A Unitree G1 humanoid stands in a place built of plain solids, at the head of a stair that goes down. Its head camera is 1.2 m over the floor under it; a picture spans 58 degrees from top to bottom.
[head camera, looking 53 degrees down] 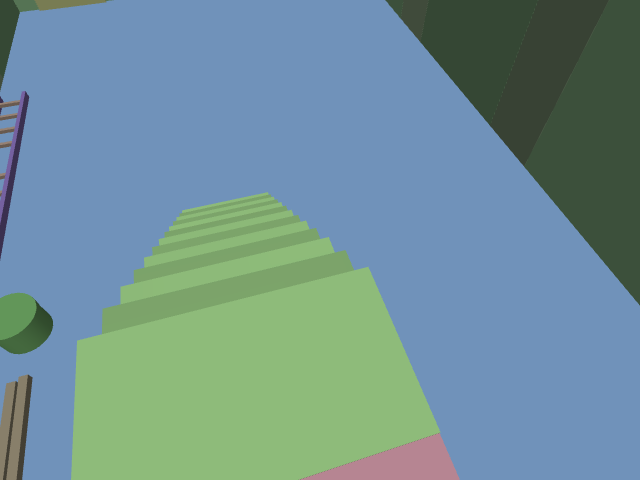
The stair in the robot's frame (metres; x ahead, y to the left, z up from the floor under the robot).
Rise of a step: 0.18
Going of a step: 0.21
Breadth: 0.91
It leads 17 degrees to the left of straight ahead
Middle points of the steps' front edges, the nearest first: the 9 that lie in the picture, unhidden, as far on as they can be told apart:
0.66 0.28 0.00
0.86 0.34 -0.18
1.07 0.40 -0.37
1.27 0.46 -0.55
1.47 0.52 -0.74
1.67 0.58 -0.92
1.87 0.64 -1.11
2.08 0.70 -1.29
2.28 0.76 -1.47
